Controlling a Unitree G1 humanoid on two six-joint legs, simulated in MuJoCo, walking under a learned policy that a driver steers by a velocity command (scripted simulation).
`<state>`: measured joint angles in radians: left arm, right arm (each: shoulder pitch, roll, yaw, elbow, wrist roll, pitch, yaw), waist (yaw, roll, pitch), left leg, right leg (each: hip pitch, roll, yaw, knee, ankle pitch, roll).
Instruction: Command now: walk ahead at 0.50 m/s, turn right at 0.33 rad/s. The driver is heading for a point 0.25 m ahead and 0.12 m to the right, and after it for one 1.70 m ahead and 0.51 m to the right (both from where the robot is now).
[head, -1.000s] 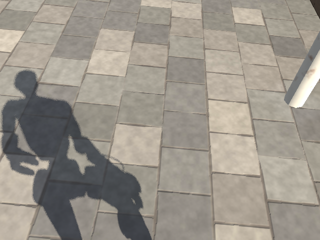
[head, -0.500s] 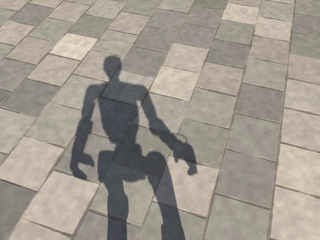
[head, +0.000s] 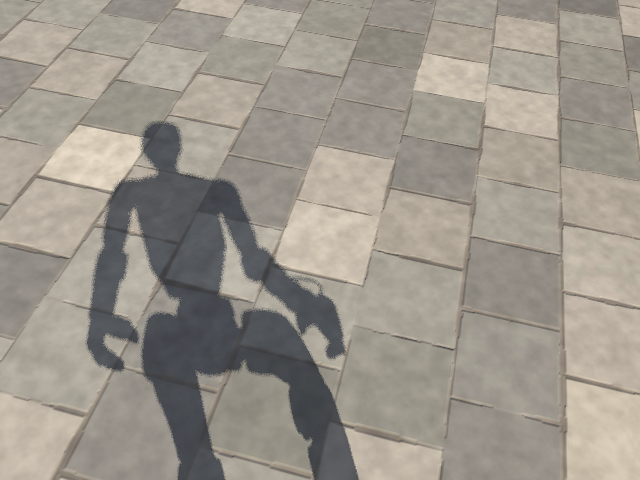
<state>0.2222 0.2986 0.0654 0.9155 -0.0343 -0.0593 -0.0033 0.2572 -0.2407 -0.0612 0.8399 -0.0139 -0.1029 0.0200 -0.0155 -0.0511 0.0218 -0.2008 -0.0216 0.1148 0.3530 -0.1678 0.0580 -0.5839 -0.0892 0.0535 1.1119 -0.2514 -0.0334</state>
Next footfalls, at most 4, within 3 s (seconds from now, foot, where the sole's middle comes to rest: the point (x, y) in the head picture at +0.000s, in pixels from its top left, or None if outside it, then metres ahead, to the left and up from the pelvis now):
0.36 right None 0.34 -0.16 -0.78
0.84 left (342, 397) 0.68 -0.06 -0.78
1.34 right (485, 347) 0.81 -0.41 -0.78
1.88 left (433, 230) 1.18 -0.34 -0.78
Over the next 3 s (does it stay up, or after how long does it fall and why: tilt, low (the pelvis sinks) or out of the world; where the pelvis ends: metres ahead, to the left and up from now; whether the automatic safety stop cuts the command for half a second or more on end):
stays up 1.52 -0.55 -0.02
